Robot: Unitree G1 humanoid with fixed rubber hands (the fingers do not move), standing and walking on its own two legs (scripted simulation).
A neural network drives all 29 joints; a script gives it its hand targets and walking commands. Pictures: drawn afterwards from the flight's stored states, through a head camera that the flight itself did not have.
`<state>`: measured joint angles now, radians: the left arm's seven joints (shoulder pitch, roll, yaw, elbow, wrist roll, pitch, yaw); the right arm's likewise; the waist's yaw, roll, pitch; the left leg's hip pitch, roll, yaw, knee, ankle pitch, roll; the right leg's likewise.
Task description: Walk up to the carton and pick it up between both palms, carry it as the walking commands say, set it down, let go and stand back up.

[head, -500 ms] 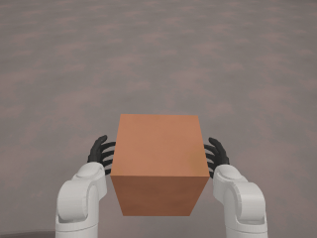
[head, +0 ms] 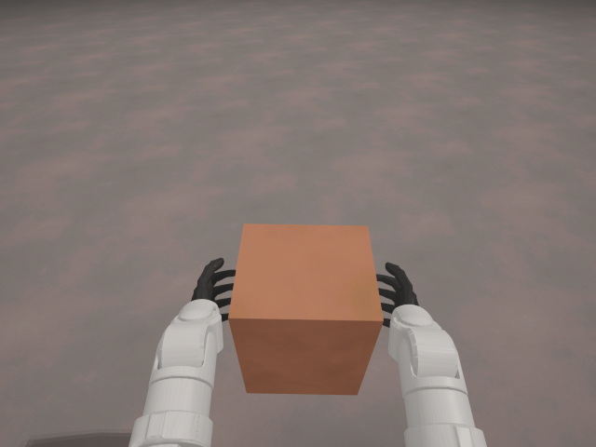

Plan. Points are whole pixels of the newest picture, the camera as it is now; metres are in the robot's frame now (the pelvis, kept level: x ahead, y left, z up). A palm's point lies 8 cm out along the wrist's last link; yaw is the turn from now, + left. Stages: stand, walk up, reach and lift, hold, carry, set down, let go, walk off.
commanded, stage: hold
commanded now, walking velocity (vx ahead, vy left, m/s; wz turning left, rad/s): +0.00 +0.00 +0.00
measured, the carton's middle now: (303, 314) +0.34 -0.02 -0.01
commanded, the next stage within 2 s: set down in 0.12 s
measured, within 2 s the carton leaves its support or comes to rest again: neither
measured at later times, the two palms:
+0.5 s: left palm (207, 329) +0.31 +0.13 +0.01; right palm (390, 329) +0.29 -0.14 +0.00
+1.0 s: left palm (224, 342) +0.34 +0.12 -0.08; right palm (384, 352) +0.31 -0.15 -0.09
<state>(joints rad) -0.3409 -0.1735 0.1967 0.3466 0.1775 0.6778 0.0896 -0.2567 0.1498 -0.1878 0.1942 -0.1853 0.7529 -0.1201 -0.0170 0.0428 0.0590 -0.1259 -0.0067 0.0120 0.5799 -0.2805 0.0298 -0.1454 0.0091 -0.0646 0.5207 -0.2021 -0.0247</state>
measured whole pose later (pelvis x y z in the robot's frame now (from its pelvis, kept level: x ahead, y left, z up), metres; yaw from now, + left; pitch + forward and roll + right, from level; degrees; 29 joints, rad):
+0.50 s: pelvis -0.01 +0.00 -0.01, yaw +0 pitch -7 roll -1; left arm -0.44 -0.21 0.37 0.53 0.34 0.53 0.05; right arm -0.41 0.19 -0.34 0.49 -0.30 0.57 -0.07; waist -0.02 0.02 0.10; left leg -0.26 -0.02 0.01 0.69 -0.31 0.03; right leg -0.29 0.02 -0.03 0.65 -0.24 -0.03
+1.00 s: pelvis -0.02 +0.02 -0.05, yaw +0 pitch +11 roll -1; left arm -0.53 -0.20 0.34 0.60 0.23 0.23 0.12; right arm -0.47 0.14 -0.37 0.54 -0.22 0.26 -0.06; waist -0.05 0.04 0.09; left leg -0.77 -0.04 0.03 0.94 -0.36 0.06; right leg -0.80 0.00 0.00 0.89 -0.29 0.00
